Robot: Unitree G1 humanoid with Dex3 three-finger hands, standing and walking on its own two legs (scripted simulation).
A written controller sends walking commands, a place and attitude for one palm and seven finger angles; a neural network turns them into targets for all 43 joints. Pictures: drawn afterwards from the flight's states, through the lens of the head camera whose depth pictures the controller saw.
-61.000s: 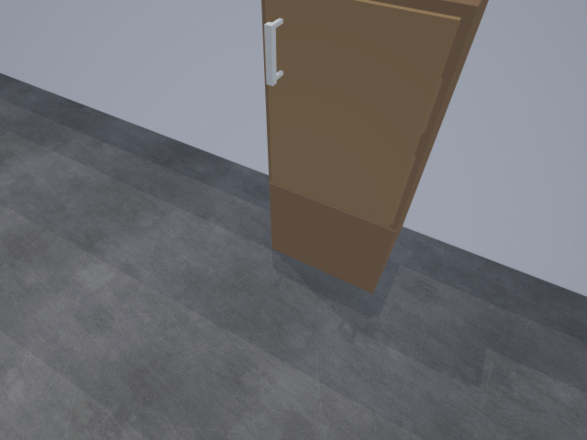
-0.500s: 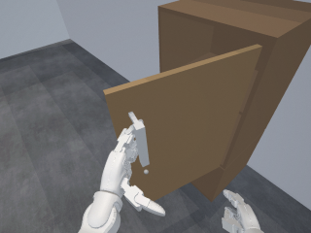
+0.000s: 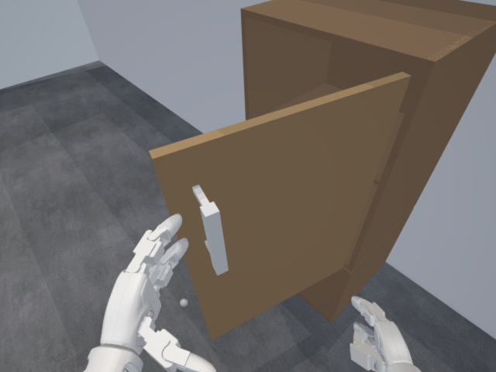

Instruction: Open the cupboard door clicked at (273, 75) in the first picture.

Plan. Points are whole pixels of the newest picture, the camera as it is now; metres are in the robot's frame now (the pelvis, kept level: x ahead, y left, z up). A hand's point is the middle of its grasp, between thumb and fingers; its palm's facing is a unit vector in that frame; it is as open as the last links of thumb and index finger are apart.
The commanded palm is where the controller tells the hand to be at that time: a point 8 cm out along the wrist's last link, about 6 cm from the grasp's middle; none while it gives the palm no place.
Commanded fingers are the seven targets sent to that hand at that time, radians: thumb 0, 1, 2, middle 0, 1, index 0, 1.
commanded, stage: slide the hand sideways off the handle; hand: left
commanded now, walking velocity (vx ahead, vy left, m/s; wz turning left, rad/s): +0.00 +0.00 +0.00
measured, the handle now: (210, 231) +0.28 +0.08 +0.13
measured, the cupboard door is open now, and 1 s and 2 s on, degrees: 76 76 76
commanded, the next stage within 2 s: draw the hand back to the body in 0.42 s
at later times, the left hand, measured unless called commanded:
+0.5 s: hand (138, 339) +0.14 +0.14 +0.12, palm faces -0.01 -1.00 -0.04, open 16.4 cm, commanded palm +0.10 +0.19 +0.13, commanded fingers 0.00 -0.50 0.30 -0.15 -0.30 -0.15 -0.30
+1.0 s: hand (101, 317) +0.15 +0.18 +0.14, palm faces +0.00 -1.00 -0.10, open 16.3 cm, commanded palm +0.11 +0.24 +0.15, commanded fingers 0.00 -0.32 0.38 -0.16 -0.30 -0.16 -0.30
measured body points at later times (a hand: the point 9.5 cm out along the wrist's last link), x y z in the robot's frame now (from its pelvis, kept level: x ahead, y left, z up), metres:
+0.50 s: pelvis +0.00 -0.01 -0.01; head -0.03 -0.03 +0.44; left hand +0.13 +0.19 +0.13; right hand +0.19 -0.23 -0.07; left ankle +0.02 +0.10 -0.72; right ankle -0.03 -0.09 -0.72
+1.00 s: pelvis -0.01 +0.01 +0.00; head -0.04 +0.00 +0.45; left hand +0.15 +0.24 +0.15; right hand +0.19 -0.20 -0.05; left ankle +0.02 +0.10 -0.72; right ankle -0.03 -0.09 -0.72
